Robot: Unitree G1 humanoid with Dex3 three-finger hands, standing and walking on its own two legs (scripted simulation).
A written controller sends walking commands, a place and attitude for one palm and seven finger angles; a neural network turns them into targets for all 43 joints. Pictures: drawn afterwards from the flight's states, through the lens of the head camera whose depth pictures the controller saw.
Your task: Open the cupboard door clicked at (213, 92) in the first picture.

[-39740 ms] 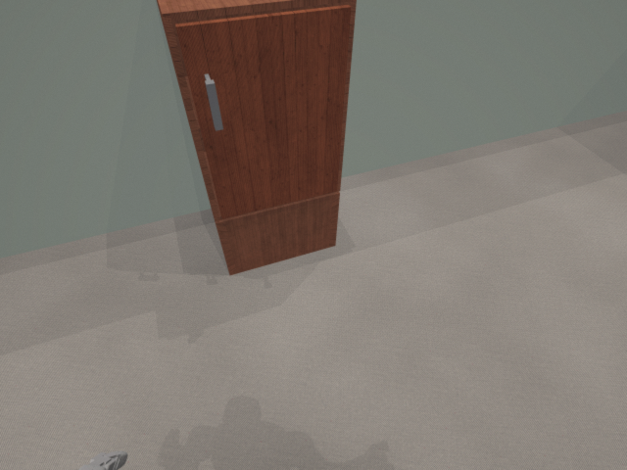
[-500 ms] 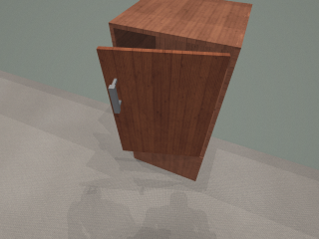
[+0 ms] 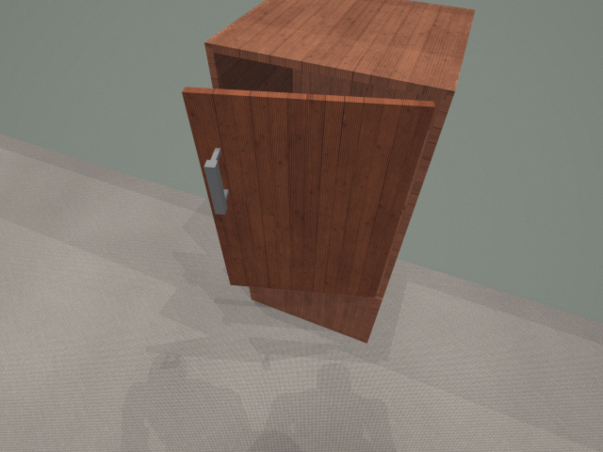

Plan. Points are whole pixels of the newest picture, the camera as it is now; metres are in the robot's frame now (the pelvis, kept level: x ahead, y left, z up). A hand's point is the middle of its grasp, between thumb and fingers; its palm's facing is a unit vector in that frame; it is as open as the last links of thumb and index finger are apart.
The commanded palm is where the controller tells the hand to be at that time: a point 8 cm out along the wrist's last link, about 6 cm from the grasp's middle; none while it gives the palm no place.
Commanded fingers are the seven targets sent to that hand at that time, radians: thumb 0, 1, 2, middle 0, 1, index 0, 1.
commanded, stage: come to a stop and stand still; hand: left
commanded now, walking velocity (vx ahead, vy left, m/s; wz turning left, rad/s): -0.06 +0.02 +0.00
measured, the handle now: (218, 181) +0.58 +0.21 +0.00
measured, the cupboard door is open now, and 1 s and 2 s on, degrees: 17 17 17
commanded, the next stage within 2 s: look again from close up in 0.90 s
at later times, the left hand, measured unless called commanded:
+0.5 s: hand out of the picture +0.06 +0.20 -0.17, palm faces +0.00 -0.97 -0.26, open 7.3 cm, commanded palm none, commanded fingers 0.00 0.90 0.90 -0.20 -0.30 -0.20 -0.30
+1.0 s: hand out of the picture -0.01 +0.19 -0.17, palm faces -0.01 -0.98 -0.21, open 7.3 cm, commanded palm none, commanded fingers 0.00 0.90 0.90 -0.20 -0.30 -0.20 -0.30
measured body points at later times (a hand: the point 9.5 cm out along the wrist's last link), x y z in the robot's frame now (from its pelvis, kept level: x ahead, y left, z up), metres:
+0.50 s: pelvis +0.00 +0.00 +0.00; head +0.03 +0.00 +0.45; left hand +0.06 +0.25 -0.15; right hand +0.07 -0.23 -0.15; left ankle -0.01 +0.10 -0.73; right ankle -0.06 -0.13 -0.73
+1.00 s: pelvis -0.01 +0.00 +0.01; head +0.02 +0.01 +0.46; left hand -0.01 +0.24 -0.15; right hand +0.01 -0.24 -0.14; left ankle -0.01 +0.10 -0.73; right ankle -0.06 -0.13 -0.73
